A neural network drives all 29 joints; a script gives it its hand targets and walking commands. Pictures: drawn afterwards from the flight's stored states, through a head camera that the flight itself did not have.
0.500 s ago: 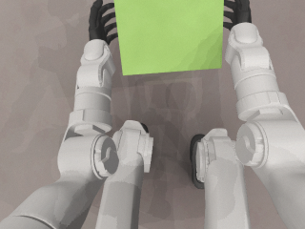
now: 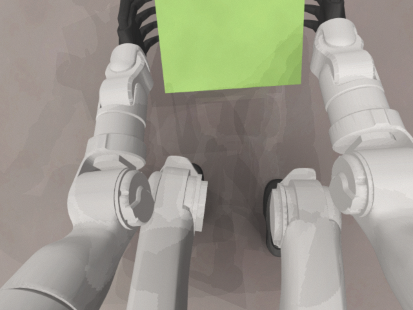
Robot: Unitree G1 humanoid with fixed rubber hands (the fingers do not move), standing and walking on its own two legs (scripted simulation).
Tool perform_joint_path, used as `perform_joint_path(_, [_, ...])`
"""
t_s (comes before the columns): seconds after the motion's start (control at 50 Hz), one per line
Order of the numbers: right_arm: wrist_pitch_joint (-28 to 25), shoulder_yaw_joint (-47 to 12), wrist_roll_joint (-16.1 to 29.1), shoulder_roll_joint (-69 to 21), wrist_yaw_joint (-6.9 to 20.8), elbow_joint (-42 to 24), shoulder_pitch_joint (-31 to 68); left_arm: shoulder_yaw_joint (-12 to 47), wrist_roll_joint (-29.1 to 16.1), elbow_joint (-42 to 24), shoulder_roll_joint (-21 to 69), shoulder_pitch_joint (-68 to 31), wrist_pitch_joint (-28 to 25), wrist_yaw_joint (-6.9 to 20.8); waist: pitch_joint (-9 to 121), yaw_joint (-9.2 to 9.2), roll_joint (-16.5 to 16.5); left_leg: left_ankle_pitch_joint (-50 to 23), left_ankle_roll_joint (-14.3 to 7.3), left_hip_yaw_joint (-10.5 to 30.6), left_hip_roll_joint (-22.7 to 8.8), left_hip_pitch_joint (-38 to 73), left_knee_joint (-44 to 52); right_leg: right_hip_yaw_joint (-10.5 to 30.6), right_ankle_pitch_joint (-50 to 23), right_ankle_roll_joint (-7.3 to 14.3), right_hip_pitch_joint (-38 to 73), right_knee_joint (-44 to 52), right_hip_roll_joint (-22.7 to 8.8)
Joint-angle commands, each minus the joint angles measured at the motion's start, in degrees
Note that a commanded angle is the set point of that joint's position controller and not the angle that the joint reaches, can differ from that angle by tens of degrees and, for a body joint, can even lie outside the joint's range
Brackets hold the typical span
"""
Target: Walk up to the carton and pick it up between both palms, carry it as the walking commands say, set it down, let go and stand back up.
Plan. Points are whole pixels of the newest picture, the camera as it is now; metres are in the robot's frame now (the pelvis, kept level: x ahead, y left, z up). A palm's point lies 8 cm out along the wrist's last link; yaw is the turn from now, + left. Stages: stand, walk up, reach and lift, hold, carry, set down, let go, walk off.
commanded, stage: set down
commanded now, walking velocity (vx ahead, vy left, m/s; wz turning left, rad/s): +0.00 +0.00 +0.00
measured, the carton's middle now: (226, 18) +0.57 +0.05 -0.25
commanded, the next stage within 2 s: none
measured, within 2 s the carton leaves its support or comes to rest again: rests again in 0.82 s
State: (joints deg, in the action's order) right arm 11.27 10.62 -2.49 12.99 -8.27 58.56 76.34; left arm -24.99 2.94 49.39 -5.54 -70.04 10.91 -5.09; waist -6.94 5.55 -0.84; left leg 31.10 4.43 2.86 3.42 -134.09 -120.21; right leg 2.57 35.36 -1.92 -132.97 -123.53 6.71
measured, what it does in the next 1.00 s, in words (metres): stands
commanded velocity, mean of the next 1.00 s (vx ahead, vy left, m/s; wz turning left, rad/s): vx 0.00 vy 0.00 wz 0.00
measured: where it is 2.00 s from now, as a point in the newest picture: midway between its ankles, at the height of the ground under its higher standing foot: (230, 220)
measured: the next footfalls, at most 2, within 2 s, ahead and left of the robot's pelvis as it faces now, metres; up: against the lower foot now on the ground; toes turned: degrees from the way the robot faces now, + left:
none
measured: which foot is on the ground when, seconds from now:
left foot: down 0.00-1.00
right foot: down 0.00-1.00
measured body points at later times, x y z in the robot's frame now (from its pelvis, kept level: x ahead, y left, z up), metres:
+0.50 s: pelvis +0.00 +0.00 -0.01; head +0.35 +0.00 +0.27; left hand +0.50 +0.20 -0.17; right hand +0.55 -0.11 -0.18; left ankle +0.11 +0.13 -0.35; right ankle +0.09 -0.12 -0.35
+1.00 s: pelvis +0.00 +0.00 -0.01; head +0.36 +0.00 +0.26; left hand +0.50 +0.20 -0.18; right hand +0.55 -0.11 -0.19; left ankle +0.11 +0.13 -0.35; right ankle +0.09 -0.12 -0.35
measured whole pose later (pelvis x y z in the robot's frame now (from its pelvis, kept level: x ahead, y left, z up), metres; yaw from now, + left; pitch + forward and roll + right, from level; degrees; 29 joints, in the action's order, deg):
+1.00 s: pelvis +0.00 +0.00 -0.01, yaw +1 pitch +42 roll +3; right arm 8.5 14.6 -7.6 12.7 -3.8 62.8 80.0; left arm -27.0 4.1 55.2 -8.2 -72.3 8.8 -2.4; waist -11.4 4.9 -0.3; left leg 32.3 4.2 1.9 3.6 -132.3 -122.6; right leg 3.3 36.9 -2.1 -131.2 -126.4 6.6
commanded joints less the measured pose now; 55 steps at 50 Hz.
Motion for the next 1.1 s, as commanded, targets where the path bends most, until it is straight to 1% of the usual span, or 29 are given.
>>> perform_joint_path(0.0, [-3.1,-18.2,4.1,-49.3,15.9,-6.2,32.6,21.4,-4.2,-2.9,49.0,-31.8,-0.4,13.6,56.9,1.24,-5.1,-23.1,-2.1,-7.5,3.3,33.3,5.3,-3.2,-21.9,1.4,28.2,11.2,1.7])
perform_joint_path(0.02, [-2.4,-18.1,2.9,-50.9,15.8,-3.1,30.1,20.8,-5.0,-3.1,46.0,-33.1,-1.1,13.9,56.3,2.28,-8.8,-24.3,-2.1,-7.3,4.1,33.5,5.0,-4.1,-22.1,1.3,28.6,11.1,1.7])
perform_joint_path(0.04, [-3.2,-18.6,3.6,-51.0,15.5,-4.5,28.9,20.4,-5.3,-2.8,47.5,-31.4,-1.0,13.9,58.0,1.04,-8.0,-24.0,-1.5,-8.5,3.6,33.8,3.7,-3.5,-22.2,1.7,29.3,11.2,1.5])
perform_joint_path(0.06, [-3.3,-17.3,3.8,-53.2,15.3,-3.7,28.5,21.3,-5.2,-2.7,47.2,-32.5,-1.4,13.6,56.8,2.81,-6.8,-21.8,-1.7,-9.1,4.5,32.3,5.2,-3.6,-21.5,1.7,29.1,11.7,2.7])
perform_joint_path(0.22, [-3.7,-16.1,3.8,-48.5,15.7,-3.4,32.2,19.3,-4.5,-1.5,47.9,-33.8,-1.1,13.6,49.9,1.4,-4.9,-18.9,-1.9,-7.4,3.6,31.1,5.4,-4.5,-17.1,2.3,24.7,10.9,2.4])
perform_joint_path(0.24, [-3.4,-16.8,4.6,-49.8,16.2,-3.5,32.2,18.5,-4.8,-2.2,43.9,-35.1,-1.3,13.6,53.4,1.15,-8.1,-19.5,-2.6,-7.4,3.6,31.5,4.4,-4.2,-18.9,1.8,27.4,9.5,2.0])
perform_joint_path(0.26, [-3.7,-15.0,3.3,-46.3,16.1,-2.8,32.9,19.3,-3.8,-1.1,46.1,-35.8,-0.7,13.9,51.0,0.2,-3.6,-20.3,-1.7,-7.5,3.2,30.3,3.8,-3.3,-19.3,2.2,24.9,10.6,2.0])
perform_joint_path(0.3, [-3.2,-14.8,2.3,-48.4,16.0,-1.3,32.1,17.9,-3.5,-1.9,45.7,-32.5,-1.3,13.8,50.4,1.76,-7.2,-17.0,-2.5,-7.8,3.7,29.7,4.0,-3.3,-16.9,1.6,25.4,10.6,1.6])
perform_joint_path(0.32, [-3.1,-13.6,2.6,-48.6,16.7,-2.1,31.6,17.3,-2.1,-0.4,43.3,-33.0,-1.0,13.7,47.8,3.01,-3.7,-18.2,-2.8,-7.6,3.5,32.8,5.2,-2.7,-15.5,1.9,20.1,11.0,2.3])
perform_joint_path(0.38, [-3.1,-14.3,1.5,-46.5,17.0,-2.4,31.9,15.3,-2.2,2.2,45.4,-28.8,-0.9,14.1,47.0,1.59,-9.0,-18.2,-3.1,-6.5,4.2,31.2,4.6,-5.1,-15.2,1.6,21.9,10.2,2.0])
perform_joint_path(0.46, [-3.4,-12.6,0.8,-44.7,16.7,1.7,29.3,15.4,-1.7,2.0,47.0,-29.9,-1.2,15.0,46.2,1.12,-3.8,-18.8,-1.6,-7.3,3.4,28.2,3.9,-3.0,-17.2,2.1,23.5,11.0,1.2])
perform_joint_path(0.48, [-3.2,-12.4,0.1,-46.2,16.8,0.3,27.9,15.5,-2.6,0.9,43.5,-32.0,-1.3,14.9,46.8,-0.46,-5.8,-17.7,-1.9,-7.5,3.4,29.0,4.0,-3.7,-16.8,2.0,23.2,10.5,1.7])
perform_joint_path(0.58, [-3.6,-10.8,-0.1,-46.1,16.8,1.3,26.6,15.1,-1.6,0.7,42.2,-29.9,-2.3,14.0,44.3,-0.32,-3.7,-18.3,-2.3,-7.1,3.7,29.0,3.9,-3.0,-16.0,1.7,20.8,9.7,2.0])
perform_joint_path(0.6, [-3.5,-11.8,-0.5,-44.3,16.7,2.2,27.0,15.3,-1.9,0.4,43.3,-31.1,-2.5,14.0,44.8,0.89,-5.8,-19.3,-1.8,-6.6,3.7,28.5,4.4,-3.0,-17.5,2.0,21.3,9.8,1.1])
perform_joint_path(0.64, [-4.0,-12.3,-0.5,-45.7,16.3,1.3,26.4,14.8,-2.4,2.6,43.9,-30.5,-2.3,14.3,44.9,-0.92,-4.2,-20.8,-1.7,-7.7,3.2,28.9,3.1,-2.6,-18.8,1.8,23.5,11.3,1.8])
perform_joint_path(0.66, [-3.5,-12.2,-0.2,-44.4,16.9,1.6,26.7,16.3,-3.1,1.1,42.5,-30.2,-2.3,14.0,46.2,0.54,-2.5,-20.2,-1.9,-6.8,3.4,31.1,3.5,-1.9,-18.5,2.5,22.1,8.0,0.8])
perform_joint_path(0.7, [-3.6,-11.1,-1.8,-43.5,17.1,2.9,24.3,15.4,-2.2,2.3,43.1,-28.4,-2.7,13.6,44.8,-0.49,-5.8,-18.6,-2.0,-5.7,4.3,30.6,4.9,-3.6,-15.8,2.1,20.1,9.2,1.1])
perform_joint_path(0.74, [-3.3,-11.0,-2.0,-44.5,16.7,3.2,24.8,14.8,-2.2,2.1,41.2,-30.1,-2.8,13.7,42.8,0.38,-4.4,-19.5,-1.8,-7.6,3.6,28.8,3.0,-1.8,-17.2,2.5,20.6,10.0,1.5])
perform_joint_path(0.76, [-3.8,-12.2,-0.7,-44.5,16.3,2.0,25.6,15.4,-4.1,0.4,42.3,-33.1,-3.1,13.8,46.4,-2.18,-5.5,-20.3,-1.2,-7.3,3.1,27.0,2.2,-1.5,-19.8,2.2,25.6,10.3,1.1])
perform_joint_path(0.8, [-3.2,-12.5,-1.6,-44.2,16.8,3.5,24.4,15.4,-2.9,2.5,39.2,-29.6,-3.0,13.8,42.6,0.85,-7.3,-18.2,-2.0,-6.5,4.1,26.3,3.5,-2.3,-17.7,1.6,23.3,9.9,0.8])
perform_joint_path(0.82, [-3.8,-11.4,-1.7,-42.2,16.5,2.4,24.9,14.8,-2.4,3.9,42.8,-28.2,-2.7,14.0,40.4,-1.57,-5.7,-18.1,-1.7,-7.2,3.4,25.3,2.7,-3.2,-17.5,2.1,21.1,10.7,0.8])
perform_joint_path(0.84, [-3.7,-11.6,-1.7,-44.0,16.9,2.5,25.5,14.6,-1.8,5.8,42.4,-26.9,-2.7,13.9,43.2,2.01,-4.5,-18.3,-2.2,-7.0,4.2,27.5,4.8,-3.1,-18.2,1.9,22.9,9.2,1.1])
perform_joint_path(0.86, [-3.7,-10.7,-1.6,-42.3,16.9,2.9,23.4,13.9,-1.6,5.5,41.1,-26.0,-2.5,13.8,41.5,-0.33,-4.9,-17.3,-2.2,-7.0,3.7,27.6,3.6,-3.7,-15.8,2.1,20.1,9.2,1.2])
perform_joint_path(0.9, [-3.4,-9.2,-1.9,-42.4,17.2,4.4,22.7,13.6,0.0,4.6,41.6,-26.6,-2.3,14.2,40.2,0.38,-2.6,-16.4,-2.4,-7.2,3.4,26.9,4.4,-2.4,-15.8,2.1,19.8,9.7,1.4])
perform_joint_path(0.94, [-2.6,-9.9,-3.0,-41.9,17.2,5.2,24.3,12.9,-1.2,3.7,37.5,-28.5,-2.6,13.7,40.5,0.28,-6.6,-16.4,-2.3,-6.3,3.4,24.8,4.3,-1.7,-15.9,2.1,22.7,9.7,0.2])
perform_joint_path(1.0, [-2.9,-8.5,-3.2,-42.4,17.5,4.7,23.9,13.3,-1.3,5.0,40.0,-28.6,-2.4,14.3,38.1,-0.98,-5.4,-13.9,-2.8,-6.7,3.6,23.4,3.8,-2.8,-14.5,2.6,20.8,10.1,0.8])
perform_joint_path(1.02, [-2.9,-9.4,-3.2,-42.3,16.9,5.7,22.4,12.4,-0.5,4.2,39.2,-28.0,-2.6,14.4,39.0,0.23,-6.1,-15.2,-1.9,-7.5,3.4,24.8,3.4,-2.8,-14.9,2.4,21.8,10.7,0.9])
perform_joint_path(1.04, [-2.9,-8.0,-4.8,-41.7,17.5,5.2,19.9,12.9,-0.5,5.3,37.6,-27.4,-2.5,13.9,38.4,-1.88,-5.3,-16.7,-1.8,-6.9,3.7,27.6,5.3,-3.4,-15.5,2.1,20.4,10.5,1.3])
perform_joint_path(1.08, [-3.2,-9.6,-2.9,-41.1,17.6,5.2,23.0,13.0,-1.3,4.7,39.5,-27.6,-2.7,14.2,40.9,-0.14,-4.5,-20.0,-2.2,-5.5,3.4,27.6,3.3,-2.2,-18.2,2.4,21.3,9.0,0.2])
